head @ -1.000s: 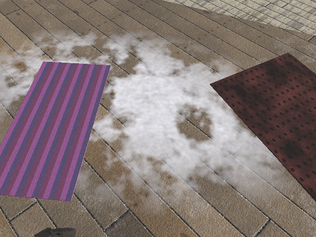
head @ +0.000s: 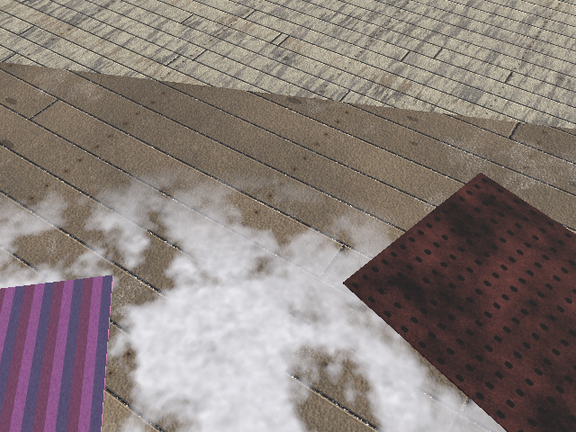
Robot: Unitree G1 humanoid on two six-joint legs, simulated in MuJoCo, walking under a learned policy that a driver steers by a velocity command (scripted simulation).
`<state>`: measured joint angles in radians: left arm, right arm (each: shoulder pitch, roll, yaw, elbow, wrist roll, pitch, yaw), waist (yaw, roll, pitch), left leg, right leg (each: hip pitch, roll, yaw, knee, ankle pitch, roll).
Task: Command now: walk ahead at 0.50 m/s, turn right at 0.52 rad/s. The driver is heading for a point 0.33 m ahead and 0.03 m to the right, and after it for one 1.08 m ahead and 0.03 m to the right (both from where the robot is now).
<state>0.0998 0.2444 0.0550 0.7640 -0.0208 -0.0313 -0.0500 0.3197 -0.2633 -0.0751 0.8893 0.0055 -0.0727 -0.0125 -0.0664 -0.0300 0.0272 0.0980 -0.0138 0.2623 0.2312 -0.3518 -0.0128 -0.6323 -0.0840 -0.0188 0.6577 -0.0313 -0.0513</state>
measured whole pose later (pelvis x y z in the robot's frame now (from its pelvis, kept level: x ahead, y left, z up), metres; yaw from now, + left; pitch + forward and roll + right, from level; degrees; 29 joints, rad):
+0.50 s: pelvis +0.28 -0.04 +0.01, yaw -9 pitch +2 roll -1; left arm 0.32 0.27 0.06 0.79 -0.01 -0.07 0.00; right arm 0.08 -0.27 -0.04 0.76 0.01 -0.09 0.03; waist 0.07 0.05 0.02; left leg -0.62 0.07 -0.02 0.56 0.08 0.00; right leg -0.01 0.09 0.05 0.27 -0.30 -0.06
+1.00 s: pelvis +0.57 -0.03 +0.01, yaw +3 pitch +2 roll +0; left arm 0.07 0.27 0.04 0.68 0.00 -0.10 -0.01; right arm 0.34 -0.28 -0.06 0.77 0.02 -0.06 0.00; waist -0.08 -0.03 0.02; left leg -0.10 -0.11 -0.14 0.34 -0.27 0.07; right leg -0.60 -0.05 0.08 0.55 0.05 0.04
